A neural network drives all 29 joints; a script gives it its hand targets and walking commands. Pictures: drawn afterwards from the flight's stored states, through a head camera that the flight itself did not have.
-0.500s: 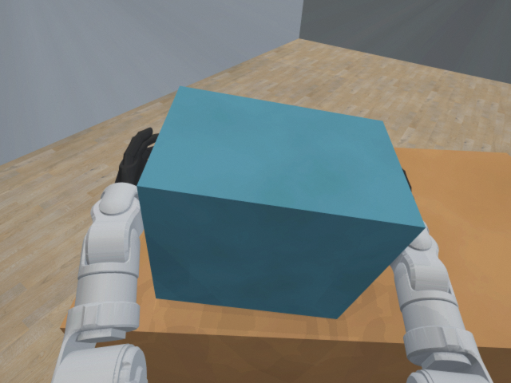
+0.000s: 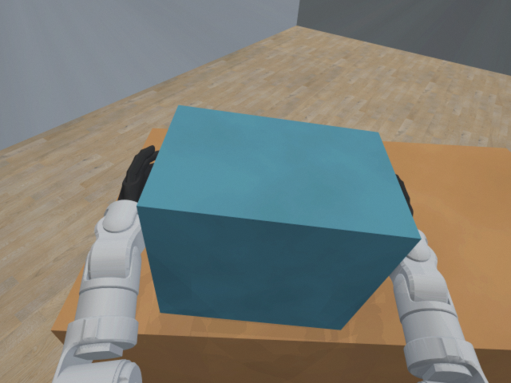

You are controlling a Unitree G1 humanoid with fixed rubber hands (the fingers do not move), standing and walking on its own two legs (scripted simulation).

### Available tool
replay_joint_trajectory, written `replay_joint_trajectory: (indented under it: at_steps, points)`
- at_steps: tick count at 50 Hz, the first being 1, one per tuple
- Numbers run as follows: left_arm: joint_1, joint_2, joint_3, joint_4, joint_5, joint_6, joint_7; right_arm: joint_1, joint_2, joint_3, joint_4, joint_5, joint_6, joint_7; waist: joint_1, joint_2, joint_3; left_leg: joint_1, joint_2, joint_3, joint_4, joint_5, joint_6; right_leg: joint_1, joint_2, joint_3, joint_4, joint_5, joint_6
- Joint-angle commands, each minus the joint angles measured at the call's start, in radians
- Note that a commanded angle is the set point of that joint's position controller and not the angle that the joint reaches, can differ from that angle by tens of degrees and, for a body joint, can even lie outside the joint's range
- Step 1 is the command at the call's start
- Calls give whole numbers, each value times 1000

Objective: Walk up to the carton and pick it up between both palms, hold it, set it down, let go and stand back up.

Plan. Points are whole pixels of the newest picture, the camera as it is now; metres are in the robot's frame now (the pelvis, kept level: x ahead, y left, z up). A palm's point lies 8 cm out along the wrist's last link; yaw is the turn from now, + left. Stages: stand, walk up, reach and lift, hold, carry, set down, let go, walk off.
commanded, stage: set down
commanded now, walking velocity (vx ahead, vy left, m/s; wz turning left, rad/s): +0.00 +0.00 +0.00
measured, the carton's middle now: (265, 225) +0.35 -0.06 +0.10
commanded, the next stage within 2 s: none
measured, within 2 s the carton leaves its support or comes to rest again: rests again in 1.80 s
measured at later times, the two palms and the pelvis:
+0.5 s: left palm (154, 203) +0.39 +0.11 +0.13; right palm (408, 231) +0.30 -0.28 +0.11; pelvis +0.00 +0.00 +0.00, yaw -1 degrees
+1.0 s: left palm (167, 205) +0.40 +0.09 +0.11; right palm (412, 244) +0.29 -0.29 +0.09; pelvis +0.00 +0.00 +0.00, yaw -2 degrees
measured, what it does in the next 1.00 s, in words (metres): stands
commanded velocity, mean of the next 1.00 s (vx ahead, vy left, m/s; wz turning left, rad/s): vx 0.00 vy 0.00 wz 0.00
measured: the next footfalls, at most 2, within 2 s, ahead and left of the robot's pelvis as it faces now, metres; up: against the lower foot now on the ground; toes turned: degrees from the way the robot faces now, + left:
none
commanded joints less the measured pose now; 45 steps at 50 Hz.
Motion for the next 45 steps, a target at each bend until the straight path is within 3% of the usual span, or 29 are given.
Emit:
replay_joint_trajectory:
  at_steps: [1, 3, 4, 8, 9, 11, 14, 15, 16, 18, 19, 22, 24, 27, 28, 29, 30, 32, 33, 37, 39, 40, 44, 45]
  points:
    - [-485, -510, -459, -131, -53, -42, -73, -629, 393, 370, -265, 21, -76, 106, -31, 40, -373, 158, -29, 30, 7, 213, -75, 58, 59, -72, 8, 334, 50]
    - [-489, -502, -448, -125, -48, -35, -76, -608, 393, 356, -228, 16, -62, 110, -35, 20, -322, 141, -27, 32, -6, 183, -70, 50, 57, -71, 4, 322, 49]
    - [-481, -492, -432, -118, -41, -34, -78, -610, 412, 376, -238, 31, -59, 113, -15, 22, -329, 117, -32, 41, -15, 157, -59, 70, 51, -64, 8, 310, 52]
    - [-447, -503, -411, -53, -30, -35, -74, -643, 404, 396, -260, 49, -61, 123, 7, 16, -341, 118, -30, 35, -19, 144, -47, 69, 50, -60, 7, 305, 58]
    - [-458, -503, -412, -87, -37, -38, -69, -658, 398, 398, -277, 52, -65, 125, 19, 24, -364, 118, -30, 35, -15, 172, -49, 69, 53, -58, 20, 333, 57]
    - [-465, -515, -421, -100, -45, -50, -62, -655, 425, 406, -282, 51, -79, 130, 18, -2, -408, 153, -26, 31, -3, 235, -54, 63, 58, -66, 28, 402, 61]
    - [-457, -528, -455, -110, -56, -51, -54, -638, 411, 411, -301, 58, -82, 125, -5, 10, -433, 182, -25, 26, 22, 296, -69, 76, 65, -62, 31, 471, 62]
    - [-447, -515, -430, -89, -48, -52, -59, -643, 401, 414, -303, 53, -75, 122, 12, -14, -406, 146, -33, 32, 15, 265, -53, 87, 61, -58, 32, 473, 67]
    - [-435, -495, -404, -41, -31, -46, -67, -626, 400, 397, -256, 40, -61, 119, -1, -22, -352, 110, -33, 38, 0, 195, -43, 96, 55, -49, 31, 436, 74]
    - [-434, -499, -400, -52, -33, -44, -77, -613, 411, 404, -260, 47, -53, 122, 5, -13, -353, 88, -38, 45, -29, 138, -33, 101, 47, -45, 26, 412, 72]
    - [-458, -501, -404, -68, -39, -44, -78, -613, 401, 373, -235, 32, -54, 122, -11, -4, -357, 89, -32, 34, -35, 122, -38, 90, 48, -52, 30, 393, 67]
    - [-478, -490, -374, -35, -26, -63, -82, -620, 413, 356, -224, 8, -66, 130, -1, -24, -341, 74, -32, 41, -39, 102, -31, 69, 46, -52, 20, 349, 73]
    - [-488, -504, -396, -50, -35, -81, -82, -598, 431, 346, -209, -1, -74, 131, -20, 4, -364, 82, -34, 38, -43, 106, -31, 81, 40, -51, 25, 383, 74]
    - [-511, -506, -412, -31, -38, -105, -78, -603, 443, 353, -209, -17, -92, 126, -24, 14, -429, 95, -37, 41, -23, 126, -34, 79, 39, -59, 33, 409, 78]
    - [-507, -514, -414, -6, -32, -108, -76, -596, 436, 333, -179, -23, -94, 128, -33, 37, -401, 96, -32, 38, -22, 122, -42, 60, 39, -58, 31, 398, 75]
    - [-532, -502, -409, 1, -32, -112, -74, -612, 421, 319, -185, -31, -102, 129, -35, 25, -410, 101, -30, 33, -24, 103, -42, 34, 43, -66, 25, 363, 74]
    - [-496, -496, -388, 39, -22, -120, -78, -592, 437, 331, -191, -34, -103, 128, -22, 4, -372, 70, -36, 45, -22, 81, -30, 57, 38, -57, 21, 351, 80]
    - [-534, -506, -392, 41, -32, -136, -75, -608, 441, 307, -166, -45, -105, 135, -24, 21, -374, 56, -36, 45, -36, 54, -27, 29, 35, -55, 21, 307, 74]
    - [-541, -514, -406, 28, -36, -142, -72, -605, 444, 303, -157, -42, -110, 139, -34, 14, -392, 73, -31, 40, -30, 72, -34, 32, 40, -60, 22, 322, 74]
    - [-559, -524, -393, 75, -32, -159, -60, -643, 415, 275, -142, -58, -134, 151, -17, 31, -404, 94, -24, 41, -23, 103, -50, -13, 51, -76, 16, 299, 64]
    - [-526, -526, -367, 128, -15, -166, -61, -646, 428, 284, -144, -66, -139, 157, -6, 6, -392, 92, -27, 47, -20, 89, -40, -10, 46, -71, 11, 278, 70]
    - [-525, -511, -363, 124, -18, -177, -65, -628, 438, 290, -128, -77, -144, 155, -8, -23, -404, 87, -26, 45, -20, 85, -28, -2, 47, -72, 12, 287, 73]
    - [-540, -524, -369, 132, -24, -213, -48, -646, 441, 288, -145, -76, -170, 161, -3, -12, -462, 81, -24, 39, -22, 112, -30, 4, 46, -71, 26, 348, 79]
    - [-526, -508, -350, 169, -8, -215, -50, -605, 451, 296, -100, -84, -161, 162, 4, -24, -405, 62, -25, 50, -21, 105, -30, 26, 44, -65, 23, 354, 82]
